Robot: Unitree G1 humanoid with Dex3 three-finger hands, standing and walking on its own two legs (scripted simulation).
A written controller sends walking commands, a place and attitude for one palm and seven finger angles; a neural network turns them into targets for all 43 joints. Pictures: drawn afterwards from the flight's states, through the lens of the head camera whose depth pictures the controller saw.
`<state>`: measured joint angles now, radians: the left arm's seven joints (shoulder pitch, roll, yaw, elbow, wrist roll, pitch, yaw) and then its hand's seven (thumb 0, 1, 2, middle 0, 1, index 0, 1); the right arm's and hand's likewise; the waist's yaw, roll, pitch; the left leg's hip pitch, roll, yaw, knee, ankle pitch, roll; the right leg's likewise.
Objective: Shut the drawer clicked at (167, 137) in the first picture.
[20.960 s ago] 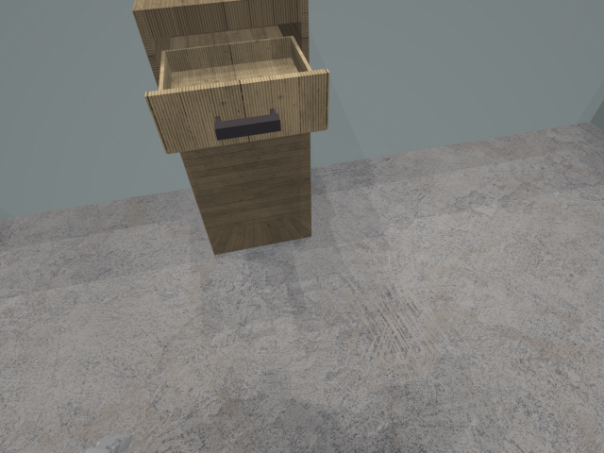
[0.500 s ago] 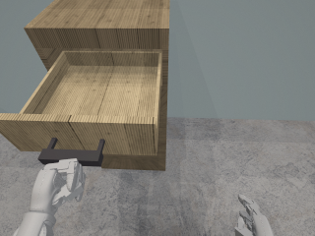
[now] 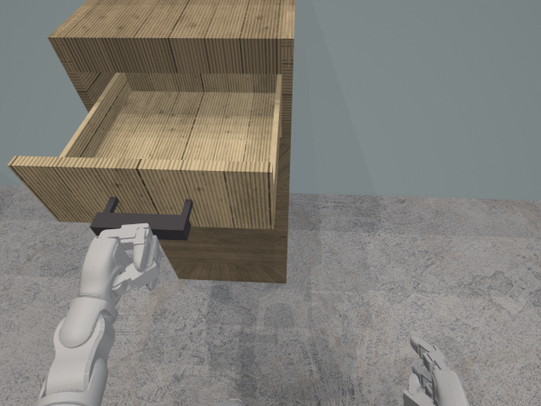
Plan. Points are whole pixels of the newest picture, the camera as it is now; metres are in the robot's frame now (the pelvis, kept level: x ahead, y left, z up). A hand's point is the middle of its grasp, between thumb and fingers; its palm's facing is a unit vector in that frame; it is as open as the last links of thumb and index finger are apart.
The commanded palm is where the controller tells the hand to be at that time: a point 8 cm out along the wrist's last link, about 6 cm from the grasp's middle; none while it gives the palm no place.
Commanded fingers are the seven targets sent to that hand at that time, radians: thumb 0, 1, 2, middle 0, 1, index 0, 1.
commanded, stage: push the drawer shut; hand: left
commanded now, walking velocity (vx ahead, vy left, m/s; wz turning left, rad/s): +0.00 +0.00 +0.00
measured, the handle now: (146, 214) +0.37 +0.21 +0.08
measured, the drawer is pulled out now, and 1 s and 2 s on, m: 0.25 0.12 0.00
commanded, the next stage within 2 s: none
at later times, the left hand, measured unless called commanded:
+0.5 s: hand (166, 225) +0.36 +0.18 +0.07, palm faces +0.00 -1.00 -0.04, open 3.2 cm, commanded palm +0.35 +0.23 +0.08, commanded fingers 0.00 0.90 0.90 -1.40 -1.60 -1.40 -1.60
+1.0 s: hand (176, 192) +0.42 +0.18 +0.07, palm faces -0.01 -1.00 -0.04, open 3.2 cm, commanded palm +0.42 +0.24 +0.08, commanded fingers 0.00 0.90 0.90 -1.40 -1.60 -1.40 -1.60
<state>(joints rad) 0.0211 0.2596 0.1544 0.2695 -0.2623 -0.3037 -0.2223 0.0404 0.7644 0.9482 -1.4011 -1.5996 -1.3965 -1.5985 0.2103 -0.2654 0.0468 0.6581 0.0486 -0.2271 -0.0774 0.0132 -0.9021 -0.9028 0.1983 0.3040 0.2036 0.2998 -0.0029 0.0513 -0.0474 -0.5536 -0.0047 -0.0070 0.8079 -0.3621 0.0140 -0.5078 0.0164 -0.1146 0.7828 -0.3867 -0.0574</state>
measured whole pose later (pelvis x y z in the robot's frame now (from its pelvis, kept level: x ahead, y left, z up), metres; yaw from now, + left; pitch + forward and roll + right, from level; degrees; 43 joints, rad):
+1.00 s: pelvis +0.00 +0.01 +0.00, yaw -2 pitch +10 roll -1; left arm -0.53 0.33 0.24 0.86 -0.18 -0.38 -0.19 0.04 0.78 0.94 -1.40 -1.60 -1.40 -1.60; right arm 0.30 -0.27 0.04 0.68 0.04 -0.07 -0.04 0.01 -0.90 -0.90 0.20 0.30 0.20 0.30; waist -0.07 0.02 -0.05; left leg -0.62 0.00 0.02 0.81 -0.36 0.03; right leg -0.58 0.02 -0.08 0.78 -0.37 -0.05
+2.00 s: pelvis +0.01 +0.03 -0.02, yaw -3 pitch +21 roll -3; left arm -1.00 0.54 0.39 1.29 -0.05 -0.38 -0.18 -0.01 0.67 0.94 -1.40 -1.60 -1.39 -1.60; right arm 0.43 -0.28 0.05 0.67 -0.02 0.02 0.00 0.00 -0.90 -0.90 0.20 0.30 0.20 0.30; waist -0.19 0.04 -0.09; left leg -0.89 0.02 0.01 0.94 -0.41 0.05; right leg -0.83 0.03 -0.09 0.86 -0.39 -0.03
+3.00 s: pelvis +0.01 +0.03 -0.02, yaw -3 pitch +20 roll -3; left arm -0.96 0.50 0.37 1.22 -0.07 -0.36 -0.13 0.01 0.76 0.94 -1.40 -1.60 -1.40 -1.60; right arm 0.44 -0.28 0.05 0.65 -0.03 0.02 0.02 0.00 -0.90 -0.90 0.20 0.30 0.20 0.30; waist -0.19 0.04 -0.10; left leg -0.89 0.02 0.02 0.94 -0.41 0.05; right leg -0.83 0.04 -0.09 0.86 -0.38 -0.03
